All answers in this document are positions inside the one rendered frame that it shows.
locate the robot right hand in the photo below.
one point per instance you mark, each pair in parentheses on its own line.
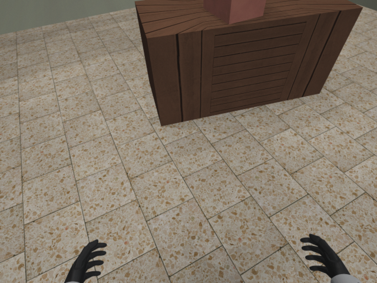
(333,264)

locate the robot left hand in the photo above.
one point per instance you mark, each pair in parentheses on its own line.
(78,270)

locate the carton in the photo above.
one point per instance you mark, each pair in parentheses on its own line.
(233,11)

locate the pedestal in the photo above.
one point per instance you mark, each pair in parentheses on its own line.
(200,66)

